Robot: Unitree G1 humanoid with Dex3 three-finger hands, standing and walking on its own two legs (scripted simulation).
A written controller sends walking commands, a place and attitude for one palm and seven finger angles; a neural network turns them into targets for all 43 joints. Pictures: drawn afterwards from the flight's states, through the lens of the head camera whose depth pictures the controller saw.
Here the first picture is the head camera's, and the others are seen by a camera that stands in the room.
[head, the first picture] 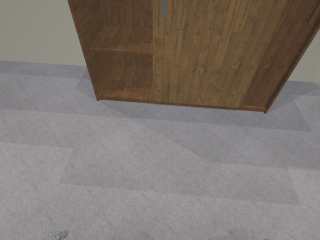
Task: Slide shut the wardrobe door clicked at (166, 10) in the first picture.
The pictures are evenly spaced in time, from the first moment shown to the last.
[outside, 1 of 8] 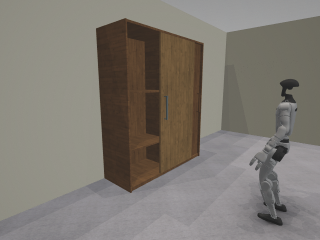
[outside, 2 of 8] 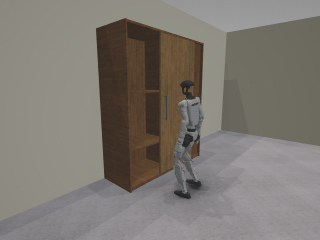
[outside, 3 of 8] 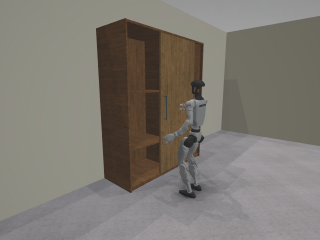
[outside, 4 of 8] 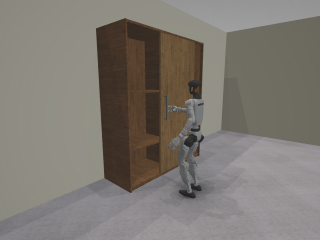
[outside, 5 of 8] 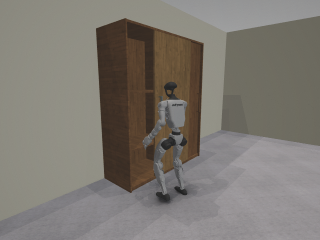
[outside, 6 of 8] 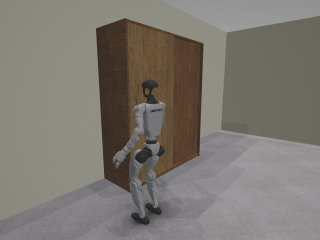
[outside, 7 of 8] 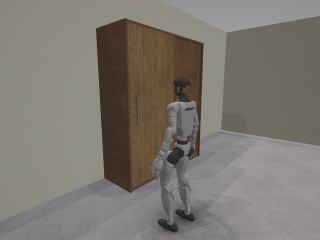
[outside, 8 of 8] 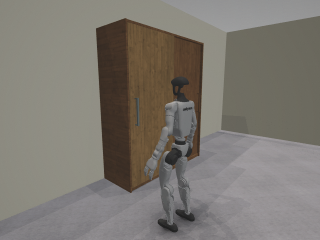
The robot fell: no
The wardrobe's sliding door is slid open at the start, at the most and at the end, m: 0.51 0.51 0.00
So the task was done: yes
